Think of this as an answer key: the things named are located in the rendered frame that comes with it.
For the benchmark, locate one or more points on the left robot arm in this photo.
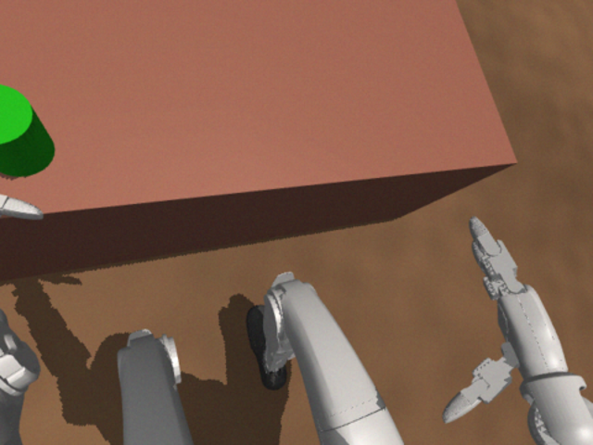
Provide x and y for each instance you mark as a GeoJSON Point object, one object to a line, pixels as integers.
{"type": "Point", "coordinates": [19, 367]}

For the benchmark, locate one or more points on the can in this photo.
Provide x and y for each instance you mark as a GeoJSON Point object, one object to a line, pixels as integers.
{"type": "Point", "coordinates": [26, 147]}

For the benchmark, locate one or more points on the right robot hand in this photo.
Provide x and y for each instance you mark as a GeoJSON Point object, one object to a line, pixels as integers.
{"type": "Point", "coordinates": [532, 344]}

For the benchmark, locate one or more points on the right robot arm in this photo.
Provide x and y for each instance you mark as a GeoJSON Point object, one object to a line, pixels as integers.
{"type": "Point", "coordinates": [558, 415]}

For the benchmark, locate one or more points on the right robot foot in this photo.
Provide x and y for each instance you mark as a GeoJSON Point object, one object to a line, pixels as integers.
{"type": "Point", "coordinates": [254, 325]}

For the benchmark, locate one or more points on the left robot hand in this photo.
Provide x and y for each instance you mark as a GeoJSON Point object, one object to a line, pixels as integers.
{"type": "Point", "coordinates": [13, 207]}

